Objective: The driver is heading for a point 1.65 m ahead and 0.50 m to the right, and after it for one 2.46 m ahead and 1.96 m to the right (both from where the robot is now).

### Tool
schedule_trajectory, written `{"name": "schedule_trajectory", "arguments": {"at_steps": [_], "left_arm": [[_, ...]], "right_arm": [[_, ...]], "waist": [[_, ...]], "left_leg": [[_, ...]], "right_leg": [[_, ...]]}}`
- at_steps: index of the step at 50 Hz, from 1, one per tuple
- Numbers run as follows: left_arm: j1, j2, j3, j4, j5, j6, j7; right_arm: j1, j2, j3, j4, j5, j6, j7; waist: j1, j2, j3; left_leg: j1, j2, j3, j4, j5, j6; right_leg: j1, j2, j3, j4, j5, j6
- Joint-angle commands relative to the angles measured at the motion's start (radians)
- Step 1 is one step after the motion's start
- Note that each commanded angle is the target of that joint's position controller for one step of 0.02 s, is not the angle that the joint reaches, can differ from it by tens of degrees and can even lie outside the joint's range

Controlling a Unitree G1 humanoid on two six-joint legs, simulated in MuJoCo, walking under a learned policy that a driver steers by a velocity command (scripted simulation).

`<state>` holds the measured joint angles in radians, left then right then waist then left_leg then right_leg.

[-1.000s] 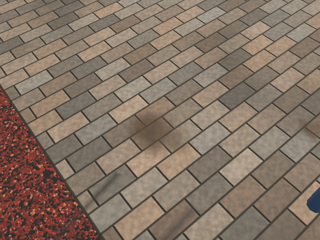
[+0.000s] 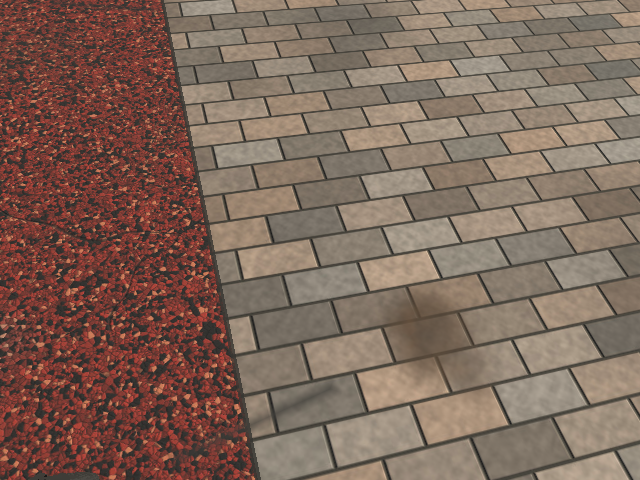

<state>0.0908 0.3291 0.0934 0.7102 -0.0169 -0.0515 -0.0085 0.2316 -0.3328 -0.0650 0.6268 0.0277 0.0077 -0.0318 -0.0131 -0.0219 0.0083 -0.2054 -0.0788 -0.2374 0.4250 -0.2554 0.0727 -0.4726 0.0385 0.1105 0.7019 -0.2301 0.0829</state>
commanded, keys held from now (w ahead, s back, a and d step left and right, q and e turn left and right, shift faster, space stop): w+e+shift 0.76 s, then w+shift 0.02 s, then w+q+shift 0.22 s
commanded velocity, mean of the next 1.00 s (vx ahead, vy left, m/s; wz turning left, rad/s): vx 0.88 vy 0.00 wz -0.47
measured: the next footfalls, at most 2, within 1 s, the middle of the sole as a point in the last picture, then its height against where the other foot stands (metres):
right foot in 0.22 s outside the picture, level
left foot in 0.64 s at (334, 401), level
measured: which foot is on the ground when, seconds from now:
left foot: down 0.00-0.24, up 0.26-0.62, down 0.64-1.00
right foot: up 0.00-0.20, down 0.22-0.64, up 0.66-1.00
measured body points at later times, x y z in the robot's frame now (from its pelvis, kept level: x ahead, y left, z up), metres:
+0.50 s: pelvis +0.27 -0.11 -0.01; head +0.30 -0.14 +0.44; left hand +0.28 +0.15 -0.12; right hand +0.46 -0.39 -0.07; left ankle +0.49 +0.02 -0.69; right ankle +0.12 -0.16 -0.75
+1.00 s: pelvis +0.66 -0.28 -0.03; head +0.67 -0.32 +0.42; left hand +1.02 -0.27 -0.05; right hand +0.43 -0.48 -0.16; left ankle +0.61 -0.05 -0.75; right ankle +0.75 -0.52 -0.71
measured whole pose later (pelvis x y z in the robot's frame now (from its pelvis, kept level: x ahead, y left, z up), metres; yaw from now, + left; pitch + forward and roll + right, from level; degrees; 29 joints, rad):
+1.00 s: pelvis +0.66 -0.28 -0.03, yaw -33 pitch +1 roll +4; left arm -0.03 0.31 0.00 0.56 -0.01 -0.08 -0.06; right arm 0.55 -0.33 -0.08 0.85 0.03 -0.10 0.01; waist -0.14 -0.02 0.04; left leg 0.18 0.01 0.06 0.19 -0.38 -0.04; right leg -0.71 -0.11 0.07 0.72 -0.05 -0.03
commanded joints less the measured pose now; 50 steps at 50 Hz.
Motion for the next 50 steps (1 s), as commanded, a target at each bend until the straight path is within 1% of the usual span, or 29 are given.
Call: {"name": "schedule_trajectory", "arguments": {"at_steps": [1,7,9,10,11,12,13,14,16,17,20,24,27,29,30,31,32,33,34,35,36,37,38,40,42,44,46,48,50], "left_arm": [[-0.121,0.061,0.002,-0.086,0.0,-0.057,-0.019],[-0.105,0.072,-0.021,-0.105,-0.026,-0.079,-0.037],[-0.017,0.074,-0.023,-0.083,-0.028,-0.077,-0.04],[0.096,0.093,-0.013,-0.049,-0.028,-0.074,-0.036],[0.299,0.145,0.011,0.007,-0.03,-0.076,-0.031],[0.467,0.269,0.044,0.031,-0.021,-0.077,-0.033],[0.482,0.211,0.028,0.032,-0.015,-0.081,-0.045],[0.432,0.155,0.01,0.016,-0.002,-0.078,-0.04],[0.419,0.115,-0.003,-0.006,0.008,-0.058,-0.03],[0.397,0.09,-0.015,-0.013,0.007,-0.051,-0.022],[0.358,0.071,-0.028,-0.015,-0.011,-0.031,0.003],[0.372,0.093,-0.021,0.013,-0.016,-0.025,0.032],[0.403,0.097,-0.017,0.048,-0.032,-0.032,0.037],[0.401,0.093,-0.013,0.06,-0.035,-0.027,0.038],[0.395,0.105,-0.007,0.06,-0.025,-0.02,0.035],[0.352,0.129,-0.002,0.046,-0.003,-0.01,0.029],[0.295,0.092,-0.015,0.004,0.031,-0.007,0.021],[0.47,-0.086,-0.064,-0.021,0.0,-0.018,0.016],[0.457,-0.025,-0.073,-0.031,-0.051,-0.015,0.021],[0.319,0.062,-0.05,-0.042,-0.057,-0.013,0.024],[0.228,0.086,-0.044,-0.058,-0.036,-0.013,0.021],[0.147,0.069,-0.044,-0.082,-0.011,-0.015,0.013],[0.154,0.045,-0.042,-0.097,-0.016,-0.005,0.003],[0.155,-0.023,-0.059,-0.114,-0.033,0.018,-0.003],[0.126,-0.062,-0.081,-0.136,-0.026,0.022,-0.005],[0.08,-0.033,-0.088,-0.152,-0.005,0.007,-0.018],[-0.002,0.003,-0.089,-0.16,0.013,-0.019,-0.04],[-0.071,0.024,-0.084,-0.17,0.009,-0.04,-0.057],[-0.063,0.076,-0.06,-0.17,-0.003,-0.049,-0.056]], "right_arm": [[0.059,-0.145,-0.03,-0.032,-0.011,-0.033,0.008],[0.086,-0.152,-0.019,-0.012,-0.013,-0.06,0.036],[0.069,-0.153,-0.018,-0.012,-0.018,-0.062,0.038],[0.047,-0.145,-0.015,-0.02,-0.025,-0.065,0.035],[0.012,-0.11,-0.003,-0.041,-0.035,-0.071,0.028],[-0.022,-0.075,0.013,-0.117,-0.032,-0.096,0.02],[-0.053,-0.057,0.021,-0.134,-0.014,-0.125,0.018],[-0.106,-0.082,0.02,-0.143,0.014,-0.149,0.03],[-0.15,-0.055,0.029,-0.14,-0.018,-0.176,0.047],[-0.156,-0.053,0.023,-0.14,-0.037,-0.179,0.051],[-0.162,-0.048,0.019,-0.135,-0.042,-0.165,0.06],[-0.353,0.01,0.04,-0.192,-0.038,-0.176,0.069],[-0.376,-0.034,0.017,-0.196,-0.007,-0.177,0.063],[-0.343,-0.083,-0.007,-0.193,0.005,-0.174,0.052],[-0.264,-0.118,-0.026,-0.181,0.008,-0.172,0.042],[-0.1,-0.145,-0.044,-0.157,0.017,-0.164,0.028],[0.164,-0.165,-0.055,-0.113,0.018,-0.143,0.009],[0.277,-0.238,-0.065,-0.06,-0.023,-0.14,0.02],[0.263,-0.166,-0.055,-0.06,-0.022,-0.141,0.036],[0.191,-0.096,-0.044,-0.065,-0.016,-0.132,0.026],[0.152,-0.081,-0.04,-0.045,-0.025,-0.121,0.02],[0.135,-0.071,-0.036,-0.018,-0.045,-0.114,0.021],[0.1,-0.051,-0.028,-0.003,-0.06,-0.118,0.018],[0.065,-0.002,-0.012,0.034,-0.039,-0.126,0.032],[0.048,-0.018,-0.012,0.066,-0.013,-0.135,0.043],[0.03,-0.087,-0.029,0.076,-0.004,-0.138,0.041],[0.041,-0.131,-0.042,0.073,0.002,-0.139,0.039],[0.103,-0.179,-0.053,0.084,0.01,-0.141,0.041],[0.154,-0.206,-0.052,0.102,0.004,-0.125,0.041]], "waist": [[-0.08,0.225,-0.026],[-0.086,0.186,0.081],[-0.032,0.149,0.057],[0.027,0.128,0.002],[0.118,0.036,-0.099],[0.16,-0.259,-0.173],[0.152,-0.275,-0.137],[0.144,-0.176,-0.031],[0.126,-0.015,0.014],[0.096,-0.004,0.036],[0.053,-0.041,0.098],[0.098,-0.058,0.144],[0.092,-0.09,0.11],[0.056,-0.11,0.07],[0.009,-0.128,-0.001],[-0.096,-0.141,-0.114],[-0.215,-0.136,-0.306],[-0.11,0.312,-0.54],[-0.116,0.439,-0.544],[-0.146,0.325,-0.32],[-0.139,0.157,-0.181],[-0.12,0.062,-0.072],[-0.067,0.09,-0.028],[-0.015,0.1,0.036],[0.032,0.08,0.123],[0.067,0.053,0.166],[0.048,-0.008,0.187],[0.024,-0.017,0.181],[0.044,0.022,0.13]], "left_leg": [[0.095,0.252,-0.216,-0.168,-0.242,0.144],[0.103,0.322,-0.175,-0.207,-0.224,0.158],[0.076,0.306,-0.086,-0.157,-0.083,0.138],[0.027,0.272,-0.017,-0.052,0.127,0.116],[-0.083,0.195,0.092,0.226,0.342,0.071],[-0.4,0.056,0.22,0.667,0.232,-0.04],[-0.648,0.011,0.125,0.814,-0.166,-0.054],[-0.769,0.063,0.102,0.863,-0.134,-0.034],[-0.758,0.108,0.115,0.78,-0.059,-0.029],[-0.707,0.124,0.116,0.702,-0.012,-0.038],[-0.631,0.115,0.161,0.537,0.047,-0.092],[-0.368,0.035,0.235,0.204,0.293,-0.134],[-0.182,0.023,0.187,0.083,0.39,-0.127],[-0.116,0.022,0.178,0.045,0.316,-0.107],[-0.013,0.005,0.197,0.055,0.249,-0.089],[0.176,0.035,0.196,0.076,0.218,-0.062],[0.518,0.167,0.097,0.188,0.071,-0.014],[0.909,0.484,-0.438,0.081,-0.328,0.16],[0.871,0.52,-0.686,-0.086,-0.587,0.159],[0.709,0.462,-0.509,-0.114,-0.525,0.109],[0.547,0.427,-0.346,-0.115,-0.32,0.088],[0.388,0.395,-0.228,-0.143,-0.141,0.084],[0.278,0.383,-0.156,-0.167,-0.068,0.091],[0.136,0.36,-0.072,-0.229,-0.051,0.107],[0.028,0.377,-0.035,-0.302,-0.046,0.135],[-0.009,0.357,0.041,-0.354,-0.003,0.146],[-0.086,0.294,0.135,-0.401,0.056,0.128],[-0.093,0.308,0.151,-0.432,0.106,0.12],[0.05,0.331,0.155,-0.336,0.305,0.093]], "right_leg": [[-0.055,-0.042,-0.052,-0.084,0.055,-0.017],[-0.058,-0.076,-0.125,-0.141,-0.006,-0.131],[0.063,-0.049,-0.163,-0.183,0.012,-0.172],[0.215,-0.016,-0.175,-0.175,0.004,-0.194],[0.457,-0.042,-0.076,-0.178,-0.038,-0.241],[0.694,-0.239,0.417,-0.361,-0.369,-0.387],[0.791,-0.33,0.712,-0.488,-0.558,-0.42],[0.758,-0.341,0.661,-0.489,-0.527,-0.409],[0.674,-0.276,0.516,-0.485,-0.36,-0.393],[0.604,-0.24,0.458,-0.501,-0.284,-0.381],[0.455,-0.177,0.359,-0.538,-0.112,-0.37],[0.177,-0.099,0.258,-0.571,0.074,-0.329],[0.201,-0.126,0.296,-0.556,0.16,-0.283],[0.313,-0.136,0.306,-0.459,0.398,-0.247],[0.353,-0.124,0.3,-0.339,0.614,-0.224],[0.327,-0.096,0.271,-0.128,0.744,-0.19],[0.168,-0.076,0.269,0.16,0.646,-0.172],[-0.181,0.064,0.175,0.589,-0.12,-0.131],[-0.297,-0.002,0.122,0.737,-0.266,-0.128],[-0.374,-0.061,0.07,0.736,-0.185,-0.135],[-0.366,-0.1,0.036,0.702,-0.136,-0.137],[-0.331,-0.131,0.015,0.666,-0.122,-0.143],[-0.286,-0.167,0.023,0.648,-0.107,-0.145],[-0.253,-0.194,0.023,0.608,-0.148,-0.148],[-0.28,-0.204,0.052,0.504,-0.153,-0.139],[-0.282,-0.216,0.041,0.336,0.005,-0.129],[-0.14,-0.186,-0.04,0.134,0.18,-0.117],[0.017,-0.137,-0.073,0.018,0.266,-0.104],[0.08,-0.099,-0.079,-0.056,0.224,-0.107]]}}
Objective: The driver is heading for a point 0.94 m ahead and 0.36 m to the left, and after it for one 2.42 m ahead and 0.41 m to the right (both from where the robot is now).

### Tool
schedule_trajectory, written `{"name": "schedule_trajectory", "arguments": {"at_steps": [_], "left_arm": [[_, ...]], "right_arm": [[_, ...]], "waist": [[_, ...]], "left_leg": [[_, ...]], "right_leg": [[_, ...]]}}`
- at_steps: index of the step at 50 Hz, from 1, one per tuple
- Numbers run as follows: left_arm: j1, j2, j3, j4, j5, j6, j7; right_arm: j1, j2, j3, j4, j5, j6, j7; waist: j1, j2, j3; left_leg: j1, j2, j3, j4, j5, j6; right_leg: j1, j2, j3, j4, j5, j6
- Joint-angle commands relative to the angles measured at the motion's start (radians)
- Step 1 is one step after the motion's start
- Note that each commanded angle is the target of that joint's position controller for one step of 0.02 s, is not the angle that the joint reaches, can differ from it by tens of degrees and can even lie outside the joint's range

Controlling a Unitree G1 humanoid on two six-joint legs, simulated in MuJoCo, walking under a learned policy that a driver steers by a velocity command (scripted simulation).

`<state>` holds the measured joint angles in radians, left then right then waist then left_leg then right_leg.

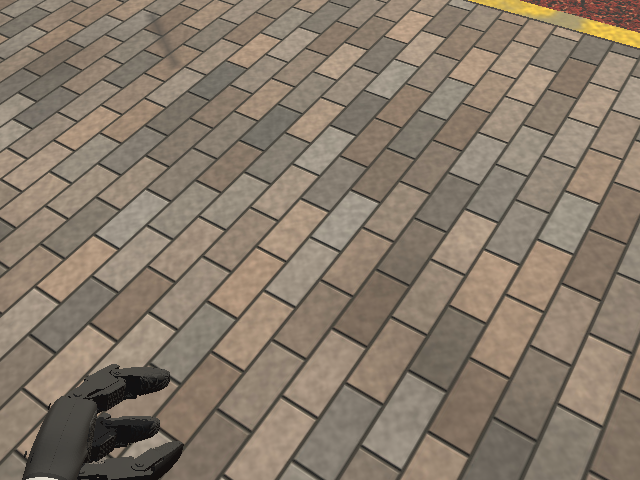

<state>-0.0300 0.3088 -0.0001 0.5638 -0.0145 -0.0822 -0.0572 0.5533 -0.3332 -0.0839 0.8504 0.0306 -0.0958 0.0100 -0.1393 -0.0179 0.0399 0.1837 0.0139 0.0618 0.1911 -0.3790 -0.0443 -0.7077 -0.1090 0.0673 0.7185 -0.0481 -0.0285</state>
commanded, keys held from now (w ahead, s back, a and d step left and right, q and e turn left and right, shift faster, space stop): w+q+shift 0.92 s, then w+e+shift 0.08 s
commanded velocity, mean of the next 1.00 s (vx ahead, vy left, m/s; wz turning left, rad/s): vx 1.00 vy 0.00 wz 0.79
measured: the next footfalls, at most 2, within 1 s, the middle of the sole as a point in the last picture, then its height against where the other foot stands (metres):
right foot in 0.06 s outside the picture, level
left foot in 0.52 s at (237, 416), level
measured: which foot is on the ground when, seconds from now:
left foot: down 0.00-0.06, up 0.08-0.50, down 0.52-0.98, up 1.00-1.00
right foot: up 0.00-0.04, down 0.06-0.52, up 0.54-0.96, down 0.98-1.00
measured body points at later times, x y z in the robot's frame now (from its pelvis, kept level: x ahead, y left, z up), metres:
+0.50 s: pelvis +0.43 +0.03 -0.02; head +0.44 +0.06 +0.43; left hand +0.34 +0.30 -0.16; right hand +0.73 -0.12 -0.07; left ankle +0.59 +0.16 -0.70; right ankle +0.24 -0.16 -0.71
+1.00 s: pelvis +0.84 +0.23 -0.02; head +0.84 +0.26 +0.43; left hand +0.84 +0.59 -0.04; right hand +1.07 +0.04 -0.12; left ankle +0.61 +0.14 -0.69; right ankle +1.04 +0.24 -0.72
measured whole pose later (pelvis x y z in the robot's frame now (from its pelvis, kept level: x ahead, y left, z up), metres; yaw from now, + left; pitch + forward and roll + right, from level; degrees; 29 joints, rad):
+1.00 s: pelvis +0.84 +0.23 -0.02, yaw +52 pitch +1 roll -3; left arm -0.02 0.28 0.05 0.55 -0.03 -0.15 -0.01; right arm 0.41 -0.31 -0.08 0.78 0.02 -0.04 -0.01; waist -0.09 0.01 0.04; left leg 0.01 -0.13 -0.33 0.79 -0.57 0.11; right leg -0.51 0.05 0.07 0.55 -0.06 0.03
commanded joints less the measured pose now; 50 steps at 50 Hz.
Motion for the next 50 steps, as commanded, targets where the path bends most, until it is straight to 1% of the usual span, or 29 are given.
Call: {"name": "schedule_trajectory", "arguments": {"at_steps": [1,2,3,4,5,6,7,8,9,11,13,15,20,23,25,26,27,28,29,30,31,34,38,41,45,47,48,49,50], "left_arm": [[0.13,0.136,0.057,-0.012,-0.008,-0.017,0.001],[0.288,0.173,0.085,0.021,-0.01,-0.008,0.016],[0.486,0.218,0.11,0.058,-0.007,0.007,0.037],[0.549,0.347,0.127,0.078,0.036,0.001,0.047],[0.567,0.294,0.114,0.078,0.034,-0.005,0.036],[0.504,0.216,0.095,0.092,0.021,-0.011,0.032],[0.449,0.178,0.087,0.104,0.019,-0.014,0.029],[0.389,0.134,0.081,0.116,0.03,-0.017,0.028],[0.344,0.093,0.074,0.124,0.049,-0.025,0.031],[0.284,0.028,0.067,0.143,0.035,-0.036,0.037],[0.257,0.034,0.072,0.162,0.021,-0.044,0.045],[0.248,0.053,0.078,0.167,0.03,-0.045,0.057],[0.28,0.152,0.1,0.173,0.023,-0.038,0.074],[0.293,0.249,0.124,0.165,0.01,-0.005,0.072],[0.241,0.284,0.135,0.138,-0.002,0.021,0.071],[0.204,0.239,0.121,0.136,-0.006,0.013,0.068],[0.185,0.035,0.065,0.109,0.015,-0.025,0.058],[0.351,-0.017,0.033,0.015,-0.01,-0.077,0.047],[0.225,0.112,0.047,0.004,-0.026,-0.106,0.044],[0.143,0.128,0.057,-0.019,-0.044,-0.11,0.047],[0.141,0.109,0.053,0.003,-0.017,-0.099,0.061],[0.182,0.111,0.065,0.024,0.019,-0.059,0.065],[-0.042,0.032,0.044,-0.051,0.041,-0.047,0.068],[-0.136,-0.002,0.043,-0.095,0.024,-0.058,0.049],[-0.146,0.07,0.081,-0.114,-0.021,-0.074,0.042],[-0.01,0.129,0.113,-0.085,-0.033,-0.081,0.046],[0.182,0.164,0.134,-0.043,-0.033,-0.077,0.053],[0.437,0.175,0.13,0.003,-0.024,-0.063,0.061],[0.516,0.263,0.14,0.068,0.019,-0.062,0.042]], "right_arm": [[-0.144,-0.215,-0.029,-0.11,-0.01,-0.01,0.0],[-0.131,-0.215,-0.021,-0.097,-0.02,0.002,-0.002],[-0.135,-0.166,0.002,-0.105,-0.037,-0.001,-0.006],[0.016,0.051,0.056,-0.143,-0.021,-0.014,-0.01],[0.03,0.024,0.061,-0.147,0.036,-0.026,-0.013],[-0.099,-0.039,0.039,-0.173,0.07,-0.021,-0.019],[-0.17,-0.041,0.04,-0.189,0.058,-0.015,-0.025],[-0.217,-0.043,0.036,-0.188,0.023,-0.005,-0.027],[-0.185,-0.033,0.029,-0.182,0.017,0.012,-0.017],[-0.19,-0.008,0.025,-0.176,0.029,0.056,-0.001],[-0.257,0.025,0.032,-0.198,0.017,0.084,0.002],[-0.295,0.036,0.038,-0.221,0.007,0.085,0.011],[-0.459,0.002,0.041,-0.263,0.002,0.069,0.06],[-0.397,-0.077,0.006,-0.265,0.021,0.071,0.064],[-0.092,-0.179,-0.047,-0.199,0.028,0.096,0.053],[0.105,-0.237,-0.083,-0.135,0.029,0.109,0.033],[0.059,-0.274,-0.084,-0.113,0.027,0.115,0.024],[-0.087,-0.254,-0.045,-0.2,-0.017,0.071,0.037],[-0.109,-0.16,-0.036,-0.243,-0.018,0.047,0.043],[-0.11,-0.141,-0.032,-0.223,-0.024,0.02,0.05],[-0.16,-0.121,-0.025,-0.223,-0.022,0.0,0.055],[-0.26,-0.109,-0.018,-0.242,-0.02,-0.007,0.027],[-0.191,-0.077,-0.006,-0.201,0.004,0.007,-0.02],[-0.155,-0.09,-0.013,-0.171,0.007,0.026,-0.027],[-0.143,-0.072,-0.02,-0.135,0.022,0.033,-0.037],[-0.159,-0.081,-0.028,-0.126,0.002,0.042,-0.04],[-0.18,-0.083,-0.023,-0.128,-0.027,0.046,-0.028],[-0.223,-0.03,0.002,-0.156,-0.059,0.045,-0.016],[0.044,0.122,0.041,-0.158,-0.003,0.033,-0.006]], "waist": [[0.219,0.046,0.018],[0.32,0.08,-0.091],[0.429,0.101,-0.207],[0.301,-0.271,-0.388],[0.298,-0.318,-0.498],[0.294,-0.214,-0.298],[0.272,-0.138,-0.179],[0.236,-0.072,-0.11],[0.179,-0.121,-0.103],[0.138,-0.118,-0.056],[0.123,-0.069,0.037],[0.109,-0.041,0.082],[0.14,0.055,0.147],[0.069,-0.033,0.044],[-0.097,-0.099,-0.113],[-0.188,-0.027,-0.173],[-0.089,0.374,-0.031],[0.115,0.454,-0.264],[0.047,0.215,-0.232],[0.081,0.051,-0.083],[0.126,-0.09,-0.055],[0.193,-0.038,0.013],[0.1,-0.015,0.086],[0.036,0.049,0.056],[0.041,0.118,0.035],[0.121,0.154,-0.039],[0.223,0.17,-0.158],[0.332,0.163,-0.33],[0.176,-0.413,-0.468]], "left_leg": [[-0.292,0.226,-0.126,0.04,0.622,0.188],[-0.352,0.188,-0.093,0.273,0.761,0.155],[-0.573,0.147,-0.094,0.581,0.665,0.103],[-0.813,-0.009,-0.126,1.04,-0.081,0.06],[-0.864,-0.006,-0.24,1.226,-0.103,0.077],[-0.997,0.023,-0.212,1.306,-0.035,0.071],[-1.035,0.07,-0.181,1.294,0.032,0.07],[-0.992,0.115,-0.171,1.234,0.089,0.075],[-0.918,0.151,-0.192,1.194,0.134,0.077],[-0.862,0.18,-0.191,1.141,0.129,0.08],[-0.918,0.195,-0.181,1.097,0.137,0.079],[-0.956,0.188,-0.168,1.013,0.243,0.075],[-0.849,0.123,-0.001,0.653,0.497,0.129],[-0.668,-0.012,0.129,0.609,0.406,0.173],[-0.301,-0.074,0.128,0.648,0.239,0.227],[0.011,-0.07,0.035,0.566,0.262,0.27],[0.051,-0.008,-0.183,0.475,0.382,0.341],[0.191,0.191,-0.87,0.201,-0.122,0.547],[0.116,0.234,-0.987,0.032,-0.343,0.483],[-0.046,0.227,-0.968,-0.019,-0.349,0.439],[-0.166,0.198,-0.89,0.006,-0.276,0.396],[-0.409,0.081,-0.667,0.022,-0.032,0.39],[-0.527,-0.016,-0.473,0.019,0.193,0.343],[-0.574,-0.045,-0.447,0.048,0.168,0.278],[-0.404,-0.006,-0.54,0.159,0.173,0.242],[-0.271,0.025,-0.524,0.296,0.485,0.222],[-0.244,0.012,-0.461,0.485,0.707,0.194],[-0.425,0.004,-0.418,0.798,0.636,0.175],[-0.797,-0.174,-0.317,1.193,-0.111,0.101]], "right_leg": [[0.427,0.086,-0.058,-0.086,-0.023,-0.01],[0.658,0.127,-0.099,-0.074,-0.102,-0.019],[0.976,0.044,-0.035,0.011,-0.132,-0.022],[1.177,-0.25,0.484,-0.176,-0.547,-0.125],[1.144,-0.295,0.816,-0.416,-0.846,-0.158],[1.043,-0.29,0.745,-0.469,-0.812,-0.136],[0.927,-0.279,0.586,-0.448,-0.627,-0.131],[0.792,-0.241,0.432,-0.434,-0.449,-0.118],[0.698,-0.222,0.333,-0.438,-0.346,-0.119],[0.617,-0.197,0.165,-0.493,-0.236,-0.115],[0.574,-0.204,0.034,-0.546,-0.113,-0.107],[0.569,-0.179,-0.093,-0.576,-0.035,-0.101],[0.634,-0.12,-0.325,-0.639,0.101,-0.054],[0.797,-0.135,-0.358,-0.427,0.869,-0.037],[0.718,-0.153,-0.331,-0.01,1.111,-0.044],[0.506,-0.088,-0.31,0.346,0.834,-0.01],[0.188,0.177,-0.256,0.877,-0.431,0.039],[-0.105,0.235,0.027,1.016,-0.549,0.025],[-0.108,0.163,0.11,0.911,-0.435,-0.024],[-0.114,0.14,0.089,0.787,-0.363,-0.038],[-0.032,0.087,0.103,0.68,-0.304,-0.036],[0.105,0.045,0.119,0.482,-0.245,0.028],[0.148,0.075,0.036,0.095,-0.018,0.099],[0.289,0.139,-0.006,-0.126,0.177,0.112],[0.335,0.138,0.061,-0.258,0.153,0.106],[0.419,0.131,0.024,-0.251,0.089,0.073],[0.596,0.117,-0.015,-0.225,0.08,0.036],[0.939,0.018,0.085,-0.085,-0.091,-0.009],[1.25,-0.233,0.727,-0.299,-0.483,-0.237]]}}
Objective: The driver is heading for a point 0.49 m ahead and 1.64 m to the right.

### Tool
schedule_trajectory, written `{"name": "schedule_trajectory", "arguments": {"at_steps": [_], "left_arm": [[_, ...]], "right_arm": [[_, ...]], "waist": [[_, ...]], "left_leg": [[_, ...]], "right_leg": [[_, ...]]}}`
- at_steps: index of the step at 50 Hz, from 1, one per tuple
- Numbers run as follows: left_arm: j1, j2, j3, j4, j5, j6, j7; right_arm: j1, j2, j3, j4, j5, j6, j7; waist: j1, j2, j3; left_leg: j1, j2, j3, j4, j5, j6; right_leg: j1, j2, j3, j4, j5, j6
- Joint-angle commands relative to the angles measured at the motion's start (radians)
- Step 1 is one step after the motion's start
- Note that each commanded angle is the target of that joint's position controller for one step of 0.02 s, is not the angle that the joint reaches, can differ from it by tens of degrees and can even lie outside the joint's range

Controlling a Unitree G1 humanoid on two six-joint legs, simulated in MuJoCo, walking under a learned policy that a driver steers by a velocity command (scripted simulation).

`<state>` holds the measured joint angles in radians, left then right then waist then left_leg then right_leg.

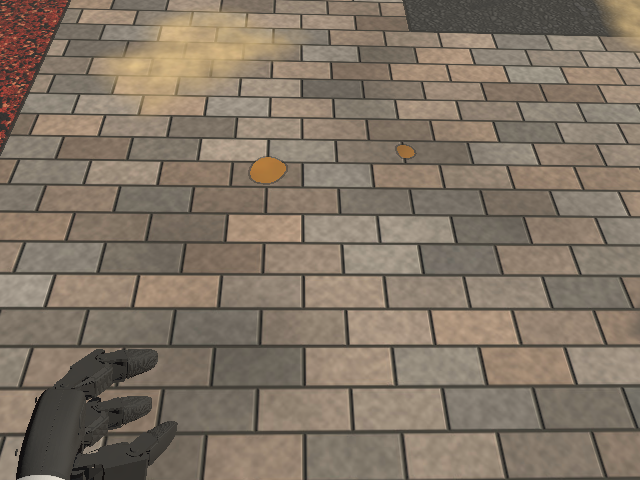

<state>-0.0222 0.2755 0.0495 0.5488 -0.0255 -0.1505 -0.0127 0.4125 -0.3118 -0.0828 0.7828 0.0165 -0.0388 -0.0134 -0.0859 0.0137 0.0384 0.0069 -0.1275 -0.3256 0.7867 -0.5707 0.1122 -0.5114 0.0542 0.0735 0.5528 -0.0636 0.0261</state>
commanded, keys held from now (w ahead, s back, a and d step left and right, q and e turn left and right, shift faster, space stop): w+e+shift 1.00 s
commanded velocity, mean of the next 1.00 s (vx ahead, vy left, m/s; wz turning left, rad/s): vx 1.00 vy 0.00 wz -0.66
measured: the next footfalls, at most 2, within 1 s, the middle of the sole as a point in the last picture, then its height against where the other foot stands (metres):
left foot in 0.38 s outside the picture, level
right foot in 0.82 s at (410, 332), level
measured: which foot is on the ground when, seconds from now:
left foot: up 0.00-0.36, down 0.38-0.82, up 0.84-1.00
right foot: down 0.00-0.38, up 0.40-0.80, down 0.82-1.00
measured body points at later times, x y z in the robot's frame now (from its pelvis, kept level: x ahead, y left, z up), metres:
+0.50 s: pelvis +0.39 -0.01 +0.03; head +0.39 +0.00 +0.48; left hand +0.52 +0.25 -0.09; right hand +0.50 -0.30 -0.05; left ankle +0.43 +0.12 -0.70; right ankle +0.27 -0.11 -0.60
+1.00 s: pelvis +0.76 -0.21 +0.03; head +0.78 -0.23 +0.47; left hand +0.99 -0.04 -0.09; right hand +0.75 -0.53 -0.04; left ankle +0.93 -0.07 -0.62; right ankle +0.75 -0.25 -0.70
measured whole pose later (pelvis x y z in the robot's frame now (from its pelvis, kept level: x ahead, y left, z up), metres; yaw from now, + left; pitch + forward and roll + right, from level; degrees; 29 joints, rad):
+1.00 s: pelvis +0.76 -0.21 +0.03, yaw -44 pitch -2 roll +0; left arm 0.40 0.29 0.05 0.69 -0.01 -0.05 -0.03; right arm 0.12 -0.27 0.00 0.63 0.00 -0.14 0.00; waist 0.04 0.01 0.08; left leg -0.56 0.09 -0.17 1.17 -0.31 -0.02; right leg -0.24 0.18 0.05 0.51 -0.24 -0.17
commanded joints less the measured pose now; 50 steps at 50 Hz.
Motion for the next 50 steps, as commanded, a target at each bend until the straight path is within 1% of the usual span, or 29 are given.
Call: {"name": "schedule_trajectory", "arguments": {"at_steps": [1,2,3,4,7,11,13,16,18,19,20,21,22,23,25,27,31,34,36,38,39,40,41,42,43,44,45,47,50], "left_arm": [[0.514,0.198,0.074,0.091,0.025,0.003,-0.021],[0.465,0.11,0.056,0.095,0.015,0.016,-0.015],[0.432,0.115,0.051,0.102,0.024,0.028,-0.015],[0.415,0.122,0.051,0.111,0.027,0.031,-0.022],[0.395,0.064,0.026,0.131,0.013,0.031,-0.024],[0.371,0.153,0.05,0.134,-0.018,0.041,0.005],[0.385,0.17,0.056,0.13,-0.022,0.05,0.013],[0.457,0.14,0.047,0.151,-0.031,0.062,0.013],[0.451,0.123,0.038,0.151,-0.019,0.065,0.007],[0.43,0.066,0.015,0.123,0.005,0.063,0.005],[0.548,-0.029,-0.02,0.08,-0.052,0.053,0.011],[0.507,0.038,-0.011,0.095,-0.068,0.065,0.029],[0.412,0.074,-0.002,0.09,-0.046,0.072,0.032],[0.38,0.075,0.001,0.095,-0.026,0.081,0.03],[0.323,0.04,0.004,0.071,-0.016,0.099,0.012],[0.289,0.011,-0.002,0.044,-0.025,0.122,-0.001],[0.213,0.029,-0.011,-0.001,-0.009,0.123,-0.026],[0.082,0.044,-0.014,-0.028,-0.002,0.111,-0.053],[0.053,0.079,-0.001,-0.043,-0.008,0.105,-0.066],[0.132,0.149,0.029,-0.039,-0.022,0.111,-0.068],[0.29,0.198,0.055,-0.006,-0.028,0.121,-0.064],[0.55,0.271,0.096,0.066,-0.024,0.135,-0.051],[0.622,0.29,0.097,0.118,-0.038,0.151,-0.03],[0.494,0.364,0.09,0.049,-0.008,0.128,-0.031],[0.509,0.279,0.082,0.022,0.004,0.112,-0.03],[0.488,0.26,0.076,0.032,0.017,0.091,-0.029],[0.423,0.247,0.07,0.033,0.019,0.074,-0.033],[0.311,0.203,0.053,0.014,0.038,0.063,-0.024],[0.3,0.149,0.036,0.036,0.008,0.064,-0.002]], "right_arm": [[0.144,0.015,0.051,-0.07,0.054,-0.027,0.008],[-0.037,-0.056,0.041,-0.097,0.035,-0.033,0.013],[-0.17,-0.063,0.044,-0.129,0.006,-0.049,0.016],[-0.281,-0.053,0.045,-0.162,-0.024,-0.07,0.017],[-0.285,-0.018,0.054,-0.183,-0.026,-0.089,0.025],[-0.394,0.004,0.077,-0.227,-0.031,-0.112,0.044],[-0.407,-0.021,0.067,-0.221,-0.022,-0.116,0.048],[-0.404,-0.064,0.039,-0.223,-0.007,-0.107,0.031],[-0.256,-0.117,0.003,-0.199,-0.002,-0.106,0.011],[-0.038,-0.186,-0.022,-0.172,-0.007,-0.098,-0.003],[0.048,-0.252,-0.033,-0.139,-0.022,-0.081,0.008],[-0.012,-0.181,-0.022,-0.145,-0.014,-0.076,0.013],[-0.04,-0.122,-0.01,-0.137,-0.006,-0.074,0.01],[-0.064,-0.087,0.0,-0.12,-0.017,-0.069,0.008],[-0.134,-0.031,0.013,-0.094,-0.042,-0.065,0.01],[-0.175,-0.009,0.013,-0.078,-0.027,-0.071,0.015],[-0.234,-0.072,-0.003,-0.065,-0.024,-0.087,0.005],[-0.176,-0.135,-0.015,-0.04,-0.019,-0.089,0.002],[-0.135,-0.192,-0.023,-0.029,-0.023,-0.08,0.004],[-0.105,-0.256,-0.036,-0.032,-0.021,-0.053,-0.003],[-0.124,-0.278,-0.042,-0.045,-0.019,-0.04,-0.004],[-0.167,-0.269,-0.038,-0.07,-0.018,-0.041,-0.005],[-0.138,-0.13,0.003,-0.064,-0.029,-0.058,0.003],[0.0,-0.017,0.05,-0.157,-0.019,-0.104,0.017],[-0.142,-0.149,0.035,-0.185,0.002,-0.141,0.025],[-0.247,-0.163,0.03,-0.217,0.031,-0.152,0.022],[-0.253,-0.137,0.038,-0.206,0.014,-0.152,0.011],[-0.176,-0.127,0.033,-0.171,-0.016,-0.121,0.008],[-0.238,-0.108,0.033,-0.187,-0.037,-0.088,0.005]], "waist": [[0.172,-0.455,-0.392],[0.211,-0.269,-0.213],[0.202,-0.083,-0.121],[0.191,-0.01,-0.042],[0.104,-0.091,-0.028],[0.085,-0.076,0.043],[0.087,-0.081,0.039],[0.074,-0.077,0.031],[-0.023,-0.054,-0.063],[-0.12,0.049,-0.228],[-0.051,0.379,-0.381],[-0.051,0.297,-0.249],[-0.057,0.187,-0.113],[-0.031,0.083,-0.058],[0.033,0.091,0.037],[0.067,0.083,0.057],[0.103,0.023,0.091],[0.056,-0.054,0.124],[0.067,-0.013,0.093],[0.148,0.085,0.003],[0.24,0.122,-0.08],[0.367,0.091,-0.191],[0.335,-0.112,-0.168],[0.137,-0.394,-0.333],[0.238,-0.194,-0.393],[0.215,-0.08,-0.207],[0.145,0.077,-0.11],[0.045,0.038,-0.038],[0.043,0.012,0.053]], "left_leg": [[-0.782,0.046,0.111,0.698,0.082,-0.053],[-0.824,0.089,0.142,0.684,0.143,-0.034],[-0.79,0.111,0.175,0.627,0.187,-0.027],[-0.759,0.127,0.187,0.526,0.196,-0.024],[-0.652,0.167,0.186,0.283,0.208,-0.048],[-0.454,0.156,0.219,-0.067,0.365,-0.093],[-0.234,0.127,0.233,-0.147,0.565,-0.114],[-0.113,0.117,0.235,-0.227,0.512,-0.119],[0.094,0.145,0.224,-0.263,0.439,-0.092],[0.351,0.326,0.038,-0.271,0.237,-0.028],[0.524,0.558,-0.478,-0.445,-0.164,0.115],[0.406,0.552,-0.566,-0.507,-0.283,0.102],[0.299,0.52,-0.405,-0.511,-0.142,0.079],[0.202,0.487,-0.258,-0.515,0.021,0.069],[0.022,0.421,-0.046,-0.559,0.21,0.049],[-0.052,0.407,0.092,-0.597,0.332,0.033],[-0.133,0.369,0.347,-0.668,0.524,0.016],[-0.116,0.329,0.489,-0.704,0.621,-0.027],[-0.033,0.335,0.533,-0.635,1.042,-0.045],[0.077,0.361,0.55,-0.403,1.581,-0.058],[0.043,0.378,0.544,-0.19,1.724,-0.051],[-0.146,0.358,0.527,0.124,1.639,-0.061],[-0.448,0.203,0.501,0.551,0.525,-0.103],[-0.804,0.048,0.317,0.872,-0.03,-0.122],[-0.862,0.1,0.163,0.804,0.104,-0.079],[-0.885,0.128,0.181,0.705,0.173,-0.064],[-0.816,0.168,0.175,0.601,0.226,-0.07],[-0.666,0.214,0.152,0.484,0.263,-0.107],[-0.599,0.228,0.202,0.268,0.313,-0.164]], "right_leg": [[1.012,-0.42,0.973,-0.27,-0.783,-0.315],[0.871,-0.358,0.82,-0.296,-0.753,-0.286],[0.718,-0.299,0.684,-0.304,-0.573,-0.264],[0.592,-0.242,0.586,-0.31,-0.398,-0.254],[0.466,-0.166,0.477,-0.345,-0.22,-0.278],[0.208,-0.183,0.422,-0.403,-0.23,-0.278],[0.073,-0.169,0.384,-0.418,-0.214,-0.246],[0.106,-0.154,0.368,-0.327,-0.201,-0.193],[0.081,-0.09,0.305,-0.047,-0.031,-0.138],[-0.056,-0.036,0.214,0.29,-0.117,-0.1],[-0.291,0.009,0.108,0.63,-0.472,-0.069],[-0.416,-0.07,0.071,0.79,-0.405,-0.063],[-0.463,-0.102,0.044,0.84,-0.331,-0.065],[-0.433,-0.142,0.028,0.835,-0.281,-0.065],[-0.374,-0.201,0.036,0.778,-0.24,-0.068],[-0.362,-0.236,0.033,0.745,-0.226,-0.065],[-0.321,-0.236,0.001,0.563,0.01,-0.044],[-0.186,-0.18,-0.115,0.294,0.181,-0.082],[-0.07,-0.099,-0.201,0.206,0.169,-0.119],[0.057,-0.005,-0.268,0.214,0.031,-0.154],[0.241,0.024,-0.267,0.232,-0.035,-0.185],[0.606,0.025,-0.199,0.186,-0.012,-0.236],[0.833,-0.061,-0.017,0.171,-0.057,-0.283],[1.045,-0.277,0.623,-0.046,-0.369,-0.504],[1.013,-0.316,0.81,-0.255,-0.655,-0.47],[0.839,-0.306,0.779,-0.33,-0.649,-0.415],[0.645,-0.279,0.708,-0.334,-0.535,-0.386],[0.384,-0.186,0.532,-0.327,-0.355,-0.379],[0.176,-0.109,0.361,-0.364,-0.226,-0.363]]}}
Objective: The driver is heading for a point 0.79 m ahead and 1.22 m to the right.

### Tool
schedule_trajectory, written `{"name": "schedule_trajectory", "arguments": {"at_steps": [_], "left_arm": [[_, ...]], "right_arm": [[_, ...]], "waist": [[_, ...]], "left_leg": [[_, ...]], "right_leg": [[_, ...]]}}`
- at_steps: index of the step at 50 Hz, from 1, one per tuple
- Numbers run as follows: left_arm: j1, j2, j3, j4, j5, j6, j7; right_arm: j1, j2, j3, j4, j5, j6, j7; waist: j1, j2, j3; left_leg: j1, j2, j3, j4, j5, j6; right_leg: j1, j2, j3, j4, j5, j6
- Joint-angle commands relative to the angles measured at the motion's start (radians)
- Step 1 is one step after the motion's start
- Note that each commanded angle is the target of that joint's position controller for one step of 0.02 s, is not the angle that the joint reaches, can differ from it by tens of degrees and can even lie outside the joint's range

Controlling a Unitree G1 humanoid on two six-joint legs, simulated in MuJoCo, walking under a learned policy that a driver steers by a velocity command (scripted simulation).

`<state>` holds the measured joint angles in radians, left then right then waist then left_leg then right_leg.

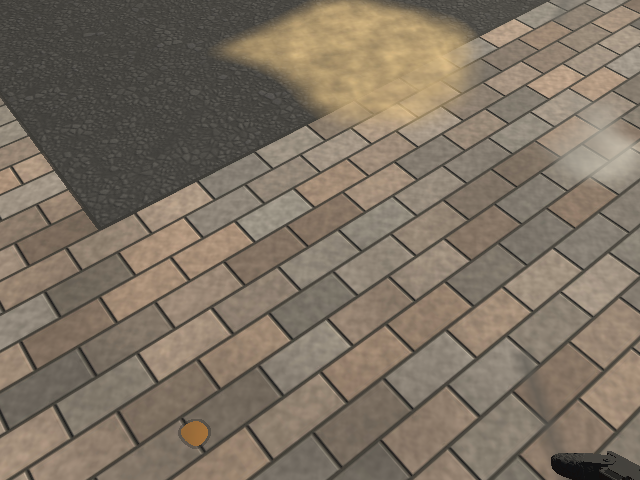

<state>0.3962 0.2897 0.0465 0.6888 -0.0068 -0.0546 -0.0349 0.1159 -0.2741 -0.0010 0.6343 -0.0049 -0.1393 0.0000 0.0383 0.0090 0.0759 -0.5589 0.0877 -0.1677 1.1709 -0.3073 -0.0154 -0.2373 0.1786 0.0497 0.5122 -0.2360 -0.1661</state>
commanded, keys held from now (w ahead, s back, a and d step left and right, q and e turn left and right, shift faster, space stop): w+e+shift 1.00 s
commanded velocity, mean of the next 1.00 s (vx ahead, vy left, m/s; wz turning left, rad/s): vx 1.00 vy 0.00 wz -0.99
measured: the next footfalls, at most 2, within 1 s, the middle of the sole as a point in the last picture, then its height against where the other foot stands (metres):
left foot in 0.24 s outside the picture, level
right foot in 0.74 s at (445, 377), level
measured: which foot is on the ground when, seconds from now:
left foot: up 0.00-0.22, down 0.24-0.74, up 0.76-1.00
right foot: down 0.00-0.24, up 0.26-0.72, down 0.74-1.00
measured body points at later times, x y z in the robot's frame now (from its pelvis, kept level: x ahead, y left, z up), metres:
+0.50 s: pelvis +0.42 +0.06 +0.00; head +0.42 +0.04 +0.45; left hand +0.73 +0.19 -0.06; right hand +0.28 -0.21 -0.12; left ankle +0.42 +0.19 -0.73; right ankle +0.44 -0.09 -0.63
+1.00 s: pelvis +0.75 -0.21 +0.01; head +0.75 -0.24 +0.46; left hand +0.99 -0.06 -0.10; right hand +0.71 -0.55 -0.04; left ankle +1.05 -0.23 -0.65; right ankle +0.69 -0.19 -0.73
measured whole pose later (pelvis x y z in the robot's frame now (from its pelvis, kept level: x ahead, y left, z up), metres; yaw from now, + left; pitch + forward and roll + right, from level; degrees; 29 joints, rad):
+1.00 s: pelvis +0.75 -0.21 +0.01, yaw -58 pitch -1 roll +1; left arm 0.46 0.25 0.05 0.73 -0.02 -0.06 0.00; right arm 0.01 -0.29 -0.02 0.57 -0.02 -0.13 0.00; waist 0.09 0.03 0.06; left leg -0.69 0.10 -0.18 0.84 -0.08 -0.06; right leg -0.09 0.17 0.16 0.42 -0.29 -0.16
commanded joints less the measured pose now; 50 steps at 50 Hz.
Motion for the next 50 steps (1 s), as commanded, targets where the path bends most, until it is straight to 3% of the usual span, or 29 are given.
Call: {"name": "schedule_trajectory", "arguments": {"at_steps": [1,4,9,10,11,12,13,14,15,16,17,19,21,23,25,30,33,35,36,37,38,39,40,41,42,43,45,48,50], "left_arm": [[-0.11,0.14,0.04,-0.095,-0.015,-0.032,0.032],[-0.076,0.168,0.056,-0.065,-0.024,-0.02,0.05],[-0.027,0.153,0.066,-0.021,-0.044,-0.009,0.063],[-0.03,0.155,0.069,-0.017,-0.036,0.0,0.063],[-0.047,0.149,0.064,-0.022,-0.018,0.007,0.054],[-0.078,0.094,0.039,-0.048,0.013,0.01,0.041],[0.123,-0.078,-0.005,-0.079,-0.013,0.002,0.034],[0.131,-0.009,-0.018,-0.099,-0.085,-0.004,0.038],[-0.003,0.091,0.003,-0.089,-0.073,0.005,0.045],[-0.095,0.135,0.015,-0.098,-0.044,0.01,0.044],[-0.163,0.13,0.019,-0.114,-0.019,0.012,0.04],[-0.171,0.103,0.024,-0.124,-0.034,0.027,0.026],[-0.18,0.06,0.016,-0.14,-0.047,0.046,0.02],[-0.214,0.041,0.008,-0.158,-0.039,0.051,0.013],[-0.243,0.048,0.008,-0.166,-0.039,0.046,0.005],[-0.421,0.05,0.001,-0.201,-0.034,0.023,-0.033],[-0.414,0.091,0.019,-0.207,-0.041,0.013,-0.051],[-0.185,0.172,0.065,-0.159,-0.055,0.028,-0.043],[0.072,0.251,0.108,-0.087,-0.049,0.043,-0.031],[0.209,0.271,0.122,-0.024,-0.057,0.056,-0.008],[0.107,0.309,0.104,-0.055,-0.034,0.048,-0.008],[0.065,0.257,0.089,-0.111,-0.004,0.018,-0.009],[0.077,0.204,0.082,-0.102,-0.003,-0.006,-0.01],[0.024,0.188,0.074,-0.091,0.0,-0.027,-0.016],[-0.041,0.167,0.065,-0.093,0.002,-0.041,-0.017],[-0.096,0.162,0.064,-0.102,0.008,-0.045,-0.008],[-0.127,0.124,0.05,-0.093,-0.006,-0.04,0.01],[-0.086,0.121,0.048,-0.063,-0.018,-0.031,0.045],[-0.055,0.14,0.057,-0.04,-0.023,-0.02,0.052]], "right_arm": [[-0.018,-0.122,-0.04,-0.071,-0.023,0.012,-0.007],[-0.159,-0.06,-0.024,-0.12,-0.015,0.002,0.008],[-0.176,-0.155,-0.069,-0.139,0.045,-0.005,0.011],[-0.107,-0.178,-0.085,-0.124,0.05,-0.007,0.01],[0.057,-0.215,-0.112,-0.092,0.056,-0.006,0.003],[0.294,-0.233,-0.122,-0.057,0.055,0.005,-0.009],[0.385,-0.314,-0.128,-0.036,-0.003,0.01,-0.007],[0.337,-0.293,-0.123,-0.036,-0.01,0.013,0.016],[0.251,-0.197,-0.108,-0.066,0.001,0.019,0.008],[0.22,-0.168,-0.099,-0.05,-0.001,0.03,0.003],[0.213,-0.163,-0.097,-0.026,-0.01,0.036,0.001],[0.176,-0.112,-0.083,0.013,-0.014,0.028,-0.004],[0.176,-0.081,-0.077,0.048,0.009,0.021,0.002],[0.169,-0.1,-0.083,0.067,0.012,0.02,0.001],[0.149,-0.12,-0.085,0.072,-0.004,0.021,-0.004],[0.235,-0.179,-0.089,0.118,-0.009,0.029,-0.011],[0.245,-0.273,-0.106,0.12,-0.008,0.048,-0.026],[0.208,-0.314,-0.119,0.105,-0.003,0.076,-0.032],[0.147,-0.312,-0.122,0.072,0.004,0.075,-0.028],[0.119,-0.225,-0.099,0.067,0.015,0.059,-0.022],[0.218,-0.04,-0.041,0.01,-0.011,0.013,-0.006],[0.19,-0.098,-0.035,-0.065,0.027,-0.035,0.004],[0.039,-0.174,-0.05,-0.085,0.052,-0.054,0.001],[0.015,-0.156,-0.049,-0.091,0.051,-0.056,-0.004],[0.045,-0.137,-0.047,-0.062,0.028,-0.042,-0.01],[0.092,-0.139,-0.052,-0.047,0.013,-0.025,-0.008],[0.09,-0.15,-0.06,-0.038,0.0,0.005,-0.007],[-0.111,-0.08,-0.037,-0.107,-0.025,0.011,-0.005],[-0.194,-0.038,-0.029,-0.139,-0.016,0.007,0.006]], "waist": [[-0.059,0.009,0.047],[0.012,-0.028,0.035],[0.011,-0.11,-0.001],[-0.029,-0.128,-0.037],[-0.12,-0.126,-0.132],[-0.24,-0.107,-0.311],[-0.122,0.344,-0.482],[-0.102,0.536,-0.473],[-0.145,0.33,-0.298],[-0.15,0.155,-0.198],[-0.141,0.046,-0.127],[-0.09,0.09,-0.057],[-0.068,0.106,-0.032],[-0.054,0.07,0.012],[-0.043,0.046,0.051],[-0.1,-0.028,0.126],[-0.047,0.057,0.053],[0.105,0.143,-0.079],[0.224,0.126,-0.192],[0.254,-0.038,-0.179],[0.056,-0.373,-0.207],[0.059,-0.287,-0.405],[0.091,-0.085,-0.26],[0.02,0.056,-0.133],[-0.039,0.119,-0.074],[-0.087,0.077,-0.047],[-0.107,0.038,0.007],[-0.031,0.014,0.063],[0.02,-0.021,0.043]], "left_leg": [[-0.01,-0.003,0.073,-0.221,0.141,-0.053],[0.193,-0.074,0.125,-0.513,0.436,-0.073],[0.222,-0.066,0.021,-0.677,0.394,-0.068],[0.272,-0.066,0.032,-0.66,0.319,-0.054],[0.427,-0.067,0.054,-0.636,0.239,-0.03],[0.75,0.011,0.017,-0.537,0.116,-0.008],[1.101,0.258,-0.488,-0.695,-0.275,0.121],[1.071,0.364,-0.868,-0.901,-0.685,0.181],[0.92,0.312,-0.721,-0.934,-0.636,0.156],[0.793,0.268,-0.525,-0.914,-0.427,0.131],[0.678,0.223,-0.367,-0.9,-0.229,0.116],[0.544,0.172,-0.176,-0.925,-0.056,0.112],[0.514,0.17,-0.076,-0.955,0.009,0.114],[0.496,0.184,0.019,-0.987,0.097,0.126],[0.467,0.169,0.129,-1.026,0.164,0.123],[0.549,0.128,0.345,-1.064,0.418,0.068],[0.622,0.137,0.425,-0.923,1.167,0.035],[0.638,0.169,0.423,-0.608,1.537,0.053],[0.482,0.16,0.393,-0.318,1.487,0.068],[0.211,0.014,0.384,0.093,0.609,0.031],[-0.133,-0.147,0.243,0.457,-0.288,0.012],[-0.303,-0.152,0.028,0.493,-0.234,0.043],[-0.326,-0.103,0.015,0.377,-0.132,0.072],[-0.287,-0.07,0.011,0.251,-0.061,0.075],[-0.196,-0.032,0.001,0.177,-0.025,0.056],[-0.124,-0.014,-0.012,0.112,0.002,0.028],[-0.057,0.012,0.013,-0.025,0.015,-0.019],[0.034,-0.028,0.096,-0.322,0.249,-0.067],[0.167,-0.078,0.128,-0.508,0.414,-0.074]], "right_leg": [[-0.165,-0.205,0.339,-0.331,0.001,-0.162],[-0.285,-0.144,0.259,-0.307,-0.008,-0.085],[-0.008,-0.217,0.405,-0.165,-0.066,-0.023],[0.043,-0.236,0.416,-0.097,0.039,-0.009],[0.061,-0.208,0.384,0.083,0.205,0.025],[-0.07,-0.172,0.327,0.385,0.231,0.064],[-0.399,-0.042,0.231,0.807,-0.367,0.103],[-0.595,-0.132,0.159,0.986,-0.283,0.108],[-0.634,-0.177,0.108,1.02,-0.174,0.119],[-0.614,-0.211,0.076,0.986,-0.118,0.121],[-0.574,-0.248,0.067,0.932,-0.096,0.117],[-0.505,-0.31,0.079,0.843,-0.067,0.11],[-0.531,-0.34,0.064,0.824,-0.072,0.1],[-0.596,-0.352,0.058,0.8,0.001,0.107],[-0.612,-0.346,0.046,0.72,0.112,0.122],[-0.565,-0.292,-0.102,0.407,0.302,0.08],[-0.341,-0.172,-0.241,0.296,0.256,0.04],[-0.086,-0.101,-0.264,0.313,0.123,-0.002],[0.248,-0.096,-0.199,0.267,0.112,-0.05],[0.509,-0.156,-0.053,0.144,0.157,-0.1],[0.652,-0.27,0.338,0.128,0.153,-0.216],[0.72,-0.432,0.8,-0.157,-0.353,-0.344],[0.58,-0.432,0.841,-0.293,-0.459,-0.264],[0.389,-0.418,0.788,-0.321,-0.414,-0.227],[0.234,-0.372,0.692,-0.306,-0.307,-0.202],[0.114,-0.32,0.611,-0.302,-0.239,-0.201],[-0.031,-0.254,0.466,-0.321,-0.13,-0.182],[-0.199,-0.162,0.311,-0.318,0.037,-0.143],[-0.263,-0.131,0.275,-0.3,0.006,-0.09]]}}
